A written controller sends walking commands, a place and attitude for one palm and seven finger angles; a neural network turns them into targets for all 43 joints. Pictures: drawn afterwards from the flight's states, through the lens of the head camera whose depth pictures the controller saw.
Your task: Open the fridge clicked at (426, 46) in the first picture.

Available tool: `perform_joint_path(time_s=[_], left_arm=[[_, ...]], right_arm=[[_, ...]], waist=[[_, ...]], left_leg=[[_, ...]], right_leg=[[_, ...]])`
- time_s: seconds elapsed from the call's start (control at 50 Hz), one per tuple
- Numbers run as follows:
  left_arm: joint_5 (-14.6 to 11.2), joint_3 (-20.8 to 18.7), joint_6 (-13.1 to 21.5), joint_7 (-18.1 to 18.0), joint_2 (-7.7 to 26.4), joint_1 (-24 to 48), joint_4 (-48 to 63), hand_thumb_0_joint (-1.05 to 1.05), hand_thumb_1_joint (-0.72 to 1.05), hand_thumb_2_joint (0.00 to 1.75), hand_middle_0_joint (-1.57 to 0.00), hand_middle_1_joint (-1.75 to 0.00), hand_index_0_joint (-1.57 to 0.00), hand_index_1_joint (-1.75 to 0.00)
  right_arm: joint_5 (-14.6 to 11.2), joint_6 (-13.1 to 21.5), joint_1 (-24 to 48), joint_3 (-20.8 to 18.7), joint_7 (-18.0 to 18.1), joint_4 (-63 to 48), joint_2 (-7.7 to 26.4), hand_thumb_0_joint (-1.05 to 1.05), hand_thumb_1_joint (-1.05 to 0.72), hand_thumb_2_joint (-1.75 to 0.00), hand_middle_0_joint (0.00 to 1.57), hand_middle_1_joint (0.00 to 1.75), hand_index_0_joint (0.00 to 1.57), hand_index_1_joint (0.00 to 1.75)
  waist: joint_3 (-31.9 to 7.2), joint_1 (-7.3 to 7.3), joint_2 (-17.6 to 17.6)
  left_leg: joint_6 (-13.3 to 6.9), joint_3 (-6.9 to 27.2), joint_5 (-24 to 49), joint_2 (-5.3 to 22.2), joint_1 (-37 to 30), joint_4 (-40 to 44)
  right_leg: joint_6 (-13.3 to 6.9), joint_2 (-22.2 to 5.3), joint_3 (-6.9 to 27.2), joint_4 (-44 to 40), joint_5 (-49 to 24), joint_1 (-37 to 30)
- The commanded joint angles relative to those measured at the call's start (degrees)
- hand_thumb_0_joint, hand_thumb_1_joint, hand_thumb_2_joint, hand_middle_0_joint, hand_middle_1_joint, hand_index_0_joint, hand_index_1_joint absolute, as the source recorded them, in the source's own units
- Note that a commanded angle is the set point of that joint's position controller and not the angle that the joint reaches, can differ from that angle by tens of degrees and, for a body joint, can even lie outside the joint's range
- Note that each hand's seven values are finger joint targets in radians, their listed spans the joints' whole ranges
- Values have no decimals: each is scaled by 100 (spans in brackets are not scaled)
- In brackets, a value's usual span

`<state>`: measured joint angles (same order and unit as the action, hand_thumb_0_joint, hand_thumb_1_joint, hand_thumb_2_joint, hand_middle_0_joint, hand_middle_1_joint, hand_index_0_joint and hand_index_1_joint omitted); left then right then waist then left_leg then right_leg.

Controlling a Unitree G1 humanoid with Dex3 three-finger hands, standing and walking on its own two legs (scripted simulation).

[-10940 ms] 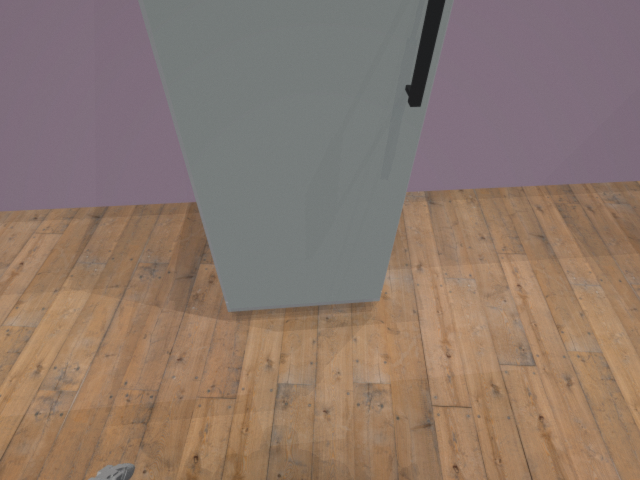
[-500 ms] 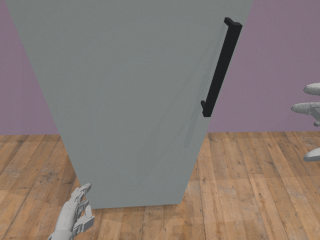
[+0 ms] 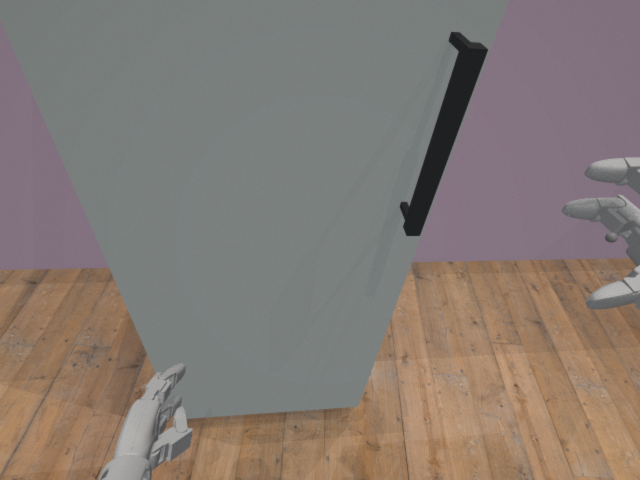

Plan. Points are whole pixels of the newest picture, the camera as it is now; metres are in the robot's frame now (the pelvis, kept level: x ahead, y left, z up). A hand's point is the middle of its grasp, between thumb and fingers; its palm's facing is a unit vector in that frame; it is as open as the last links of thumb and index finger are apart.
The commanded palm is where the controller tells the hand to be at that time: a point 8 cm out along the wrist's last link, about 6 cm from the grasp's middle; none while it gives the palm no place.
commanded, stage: move the hooked fingers beside the handle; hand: right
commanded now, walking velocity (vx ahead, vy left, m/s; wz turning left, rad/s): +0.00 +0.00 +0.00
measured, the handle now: (432, 146) +0.47 -0.13 +0.23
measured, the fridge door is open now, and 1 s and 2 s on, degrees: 0 0 0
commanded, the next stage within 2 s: none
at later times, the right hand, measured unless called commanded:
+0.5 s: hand (569, 209) +0.34 -0.25 +0.23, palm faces -0.01 +1.00 -0.10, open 14.0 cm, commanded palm +0.32 -0.29 +0.25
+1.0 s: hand (523, 182) +0.39 -0.22 +0.23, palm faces -0.02 +1.00 -0.06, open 14.0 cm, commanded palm +0.37 -0.26 +0.24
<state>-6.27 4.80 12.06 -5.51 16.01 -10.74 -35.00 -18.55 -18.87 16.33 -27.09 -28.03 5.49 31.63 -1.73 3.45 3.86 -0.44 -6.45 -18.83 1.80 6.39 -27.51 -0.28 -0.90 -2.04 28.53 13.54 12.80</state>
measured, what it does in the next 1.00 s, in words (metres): stands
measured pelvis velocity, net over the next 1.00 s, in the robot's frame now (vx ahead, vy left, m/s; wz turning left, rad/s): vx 0.00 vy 0.00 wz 0.01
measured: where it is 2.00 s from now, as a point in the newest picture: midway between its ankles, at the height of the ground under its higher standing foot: outside the picture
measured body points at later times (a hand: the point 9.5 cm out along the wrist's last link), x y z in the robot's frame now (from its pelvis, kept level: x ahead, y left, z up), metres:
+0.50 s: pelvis +0.00 +0.00 +0.00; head -0.02 +0.02 +0.45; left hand +0.18 +0.23 -0.08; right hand +0.34 -0.31 +0.24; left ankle -0.04 +0.11 -0.74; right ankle +0.02 -0.12 -0.74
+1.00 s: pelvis +0.00 +0.00 +0.00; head -0.01 +0.02 +0.45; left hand +0.15 +0.25 -0.09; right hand +0.39 -0.28 +0.23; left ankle -0.04 +0.11 -0.74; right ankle +0.02 -0.12 -0.74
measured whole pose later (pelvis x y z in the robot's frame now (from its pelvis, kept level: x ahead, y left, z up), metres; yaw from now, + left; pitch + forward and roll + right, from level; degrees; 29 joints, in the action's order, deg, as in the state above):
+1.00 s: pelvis +0.00 +0.00 +0.00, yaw +1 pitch -1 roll +0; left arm -5.9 3.4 7.7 -6.4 16.4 -14.0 -36.9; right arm -13.1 -15.3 36.8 -19.2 -20.3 30.3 29.3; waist -1.7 -0.4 2.7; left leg -0.7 -5.8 -18.6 1.5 8.5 -27.7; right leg -0.2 -1.2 -2.6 28.2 13.3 14.4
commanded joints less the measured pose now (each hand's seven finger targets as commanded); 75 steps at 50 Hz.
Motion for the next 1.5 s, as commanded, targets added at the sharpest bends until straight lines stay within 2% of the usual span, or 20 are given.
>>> perform_joint_path(time_s=[0.0, 0.02, 0.14, 0.2, 0.24, 0.3, 0.34, 0.6, 0.64, 0.66, 0.74, 0.84, 0.9, 0.94, 0.98, 1.08, 1.3, 1.38, 1.42, 1.48], left_arm=[[22, -244, 325, -64, 639, 795, 930, 0, 90, 90, -20, -30, -20, -30], [24, -243, 335, -59, 630, 822, 952, 0, 90, 90, -20, -30, -20, -30], [46, -263, 229, -38, 635, 752, 949, 0, 90, 90, -20, -30, -20, -30], [44, -263, 247, -34, 630, 790, 1015, 0, 90, 90, -20, -30, -20, -30], [54, -291, 191, -39, 669, 699, 943, 0, 90, 90, -20, -30, -20, -30], [39, -292, 188, -61, 658, 726, 962, 0, 90, 90, -20, -30, -20, -30], [44, -312, 144, -73, 695, 625, 917, 0, 90, 90, -20, -30, -20, -30], [63, -323, 56, -75, 673, 563, 867, 0, 90, 90, -20, -30, -20, -30], [69, -353, -6, -73, 742, 476, 795, 0, 90, 90, -20, -30, -20, -30], [56, -340, -11, -77, 716, 536, 824, 0, 90, 90, -20, -30, -20, -30], [84, -370, -53, -69, 739, 448, 801, 0, 90, 90, -20, -30, -20, -30], [50, -397, -121, -113, 766, 325, 707, 0, 90, 90, -20, -30, -20, -30], [51, -393, -114, -145, 761, 267, 688, 0, 90, 90, -20, -30, -20, -30], [64, -431, -134, -152, 795, 132, 606, 0, 90, 90, -20, -30, -20, -30], [75, -426, -114, -138, 786, 159, 653, 0, 90, 90, -20, -30, -20, -30], [72, -461, -182, -91, 839, 31, 594, 0, 90, 90, -20, -30, -20, -30], [91, -525, -268, -66, 834, -117, 605, 0, 90, 90, -20, -30, -20, -30], [94, -531, -325, -41, 856, -128, 645, 0, 90, 90, -20, -30, -20, -30], [83, -518, -321, -31, 825, -80, 708, 0, 90, 90, -20, -30, -20, -30], [77, -526, -336, -36, 830, -67, 724, 0, 90, 90, -20, -30, -20, -30]], right_arm=[[-42, 361, 2343, -487, 107, -739, 1728, 0, 50, -30, 30, 120, 30, 120], [-20, 389, 2532, -382, 125, -830, 1657, 0, 50, -30, 30, 120, 30, 120], [13, 402, 2292, -455, 220, -594, 1712, 0, 50, -30, 30, 120, 30, 120], [28, 420, 2540, -351, 245, -708, 1574, 0, 50, -30, 30, 120, 30, 120], [41, 405, 2298, -475, 287, -411, 1729, 0, 50, -30, 30, 120, 30, 120], [87, 430, 2962, -203, 315, -494, 1539, 0, 50, -30, 30, 120, 30, 120], [124, 455, 2846, -262, 367, -379, 1667, 0, 50, -30, 30, 120, 30, 120], [234, 518, 3588, 198, 584, 87, 1194, 0, 50, -30, 30, 120, 30, 120], [272, 497, 3500, -21, 661, 406, 1482, 0, 50, -30, 30, 120, 30, 120], [288, 517, 3868, 277, 655, 278, 1199, 0, 50, -30, 30, 120, 30, 120], [335, 553, 3730, 24, 763, 448, 1474, 0, 50, -30, 30, 120, 30, 120], [393, 611, 4284, 299, 756, 1017, 1335, 0, 50, -30, 30, 120, 30, 120], [446, 738, 4810, 449, 755, 1121, 1288, 0, 50, -30, 30, 120, 30, 120], [438, 828, 4865, 451, 753, 1364, 1328, 0, 50, -30, 30, 120, 30, 120], [463, 958, 5098, 442, 750, 1192, 1341, 0, 50, -30, 30, 120, 30, 120], [461, 933, 4767, 252, 770, 1851, 1469, 0, 50, -30, 30, 120, 30, 120], [513, 1106, 5195, 401, 889, 1722, 1278, 0, 50, -30, 30, 120, 30, 120], [545, 1089, 4775, 124, 904, 1769, 1551, 0, 50, -30, 30, 120, 30, 120], [559, 1088, 4821, 296, 870, 1600, 1370, 0, 50, -30, 30, 120, 30, 120], [496, 1044, 4759, 312, 842, 1541, 1313, 0, 50, -30, 30, 120, 30, 120]], waist=[[-993, -160, -30], [-1048, -155, 159], [-1179, -123, -96], [-1230, -137, 94], [-1175, -119, -280], [-1183, -220, 172], [-1231, -204, -30], [-1348, -286, 21], [-1274, -250, -273], [-1267, -335, -125], [-1402, -260, -257], [-1188, -422, -303], [-1312, -500, 5], [-1402, -538, -307], [-1690, -508, -33], [-1424, -440, -304], [-1603, -528, -147], [-1644, -423, -268], [-1609, -439, 5], [-1585, -470, -172]], left_leg=[[-8, 250, 1737, -72, 773, 445], [-29, 250, 1702, -60, 784, 414], [-44, 268, 2046, -32, 587, 388], [-59, 232, 2038, -41, 636, 310], [-43, 265, 2041, -34, 594, 376], [-51, 274, 1895, -39, 751, 350], [-61, 277, 1900, -35, 649, 382], [-97, 275, 1987, -39, 693, 320], [-82, 289, 1884, -36, 634, 381], [-79, 297, 1920, -30, 691, 362], [-91, 322, 2030, -20, 553, 357], [-62, 360, 1852, -26, 721, 432], [-81, 386, 1819, -36, 784, 423], [-70, 390, 1967, -35, 692, 443], [-94, 400, 2173, -41, 577, 367], [-66, 405, 2337, -41, 530, 366], [-75, 406, 2457, -84, 565, 344], [-67, 419, 2516, -78, 419, 337], [-96, 403, 2481, -70, 467, 298], [-81, 400, 2427, -105, 529, 355]], right_leg=[[-204, 93, 412, -237, -1062, -1208], [-193, 105, 440, -250, -1059, -1254], [-199, 57, 378, -168, -1326, -1191], [-191, 71, 411, -197, -1362, -1244], [-206, 39, 387, -161, -1325, -1130], [-199, 60, 404, -193, -1221, -1235], [-197, 30, 384, -173, -1269, -1203], [-202, 35, 431, -210, -1380, -1310], [-204, 7, 411, -217, -1272, -1147], [-216, 25, 383, -237, -1272, -1201], [-224, 9, 385, -188, -1384, -1186], [-246, 12, 329, -191, -1131, -1074], [-255, 46, 350, -192, -1120, -1192], [-280, 23, 338, -141, -1226, -1179], [-279, 53, 340, -140, -1423, -1341], [-277, 51, 297, -167, -1421, -1018], [-295, 27, 254, -136, -1620, -1214], [-295, 22, 236, -169, -1627, -1096], [-276, 22, 252, -161, -1668, -1143], [-295, 14, 255, -169, -1624, -1205]])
